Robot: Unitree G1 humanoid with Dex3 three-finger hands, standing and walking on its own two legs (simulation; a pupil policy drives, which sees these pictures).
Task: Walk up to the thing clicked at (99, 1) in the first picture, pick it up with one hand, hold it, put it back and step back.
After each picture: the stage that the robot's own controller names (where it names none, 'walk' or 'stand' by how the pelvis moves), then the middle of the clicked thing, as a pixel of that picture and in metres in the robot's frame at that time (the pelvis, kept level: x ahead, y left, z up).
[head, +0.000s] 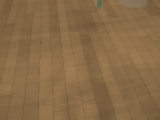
stand; (99, 4) +2.39 -0.25 -0.72
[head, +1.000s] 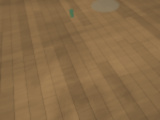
walk; (71, 13) +2.24 +0.16 -0.69
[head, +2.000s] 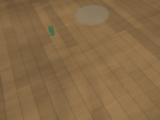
walk; (51, 30) +1.57 +0.42 -0.70
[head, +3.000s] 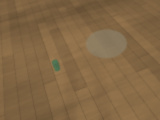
walk; (56, 65) +1.04 +0.38 -0.72
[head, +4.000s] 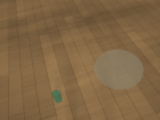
walk; (57, 96) +0.65 +0.31 -0.71
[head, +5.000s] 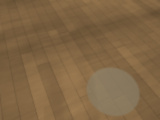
walk; out of the picture +0.39 +0.26 -0.70
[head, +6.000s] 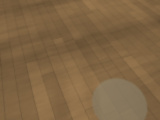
stand; out of the picture +0.31 +0.25 -0.72
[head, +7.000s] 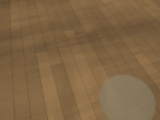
stand; out of the picture +0.33 +0.21 -0.72
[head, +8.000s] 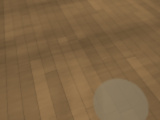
stand; out of the picture +0.34 +0.26 -0.73
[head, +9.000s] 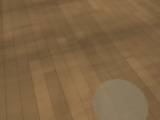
stand; out of the picture +0.32 +0.26 -0.73
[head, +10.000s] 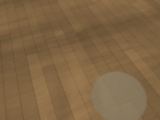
go down; out of the picture +0.32 +0.26 -0.72
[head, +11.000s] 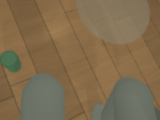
go down; (11, 62) +0.40 +0.30 -0.29
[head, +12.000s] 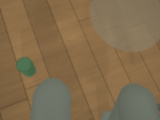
approach; (27, 67) +0.39 +0.29 -0.31
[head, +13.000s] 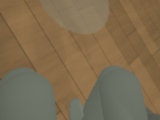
close in; out of the picture +0.37 +0.32 -0.22
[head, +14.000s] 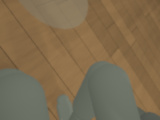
close; out of the picture +0.37 +0.33 -0.22
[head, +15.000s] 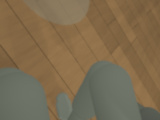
lift; out of the picture +0.35 +0.33 -0.22
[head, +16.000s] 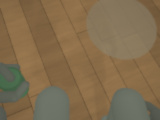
lift; (14, 84) +0.31 +0.25 -0.06
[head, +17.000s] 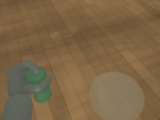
hold; (39, 85) +0.34 +0.17 +0.03
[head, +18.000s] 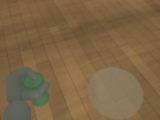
hold; (37, 90) +0.34 +0.18 +0.00
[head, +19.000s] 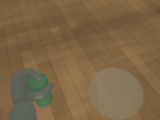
crouch; (41, 91) +0.33 +0.17 -0.01
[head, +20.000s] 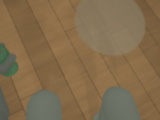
crouch; (3, 61) +0.41 +0.27 -0.10
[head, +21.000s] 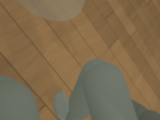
lower; out of the picture +0.39 +0.34 -0.22
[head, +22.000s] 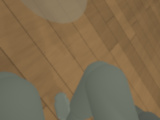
lower; out of the picture +0.38 +0.34 -0.22
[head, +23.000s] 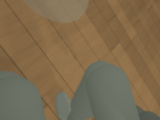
lower; out of the picture +0.38 +0.34 -0.22
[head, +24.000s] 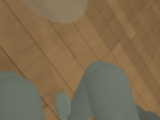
lower; out of the picture +0.38 +0.34 -0.22
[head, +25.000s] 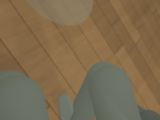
open; out of the picture +0.37 +0.32 -0.23
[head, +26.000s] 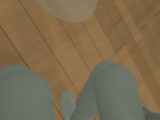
rise; out of the picture +0.37 +0.31 -0.22
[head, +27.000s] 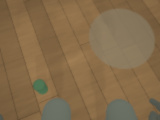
walk; (41, 87) +0.40 +0.25 -0.46
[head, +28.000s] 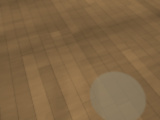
stand; out of the picture +0.33 +0.24 -0.67
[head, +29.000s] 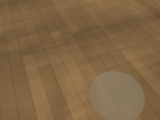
stand; out of the picture +0.34 +0.24 -0.67
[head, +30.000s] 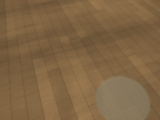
stand; out of the picture +0.36 +0.23 -0.72
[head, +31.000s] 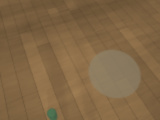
walk; (52, 114) +0.40 +0.20 -0.71
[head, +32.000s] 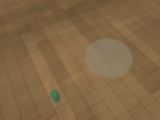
walk; (55, 96) +0.59 +0.28 -0.70
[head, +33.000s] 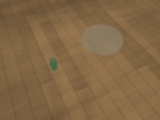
stand; (53, 64) +0.93 +0.29 -0.70
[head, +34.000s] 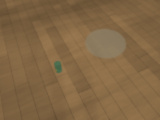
stand; (58, 67) +0.97 +0.28 -0.72
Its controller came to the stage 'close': yes
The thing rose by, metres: 0.71
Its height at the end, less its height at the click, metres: +0.00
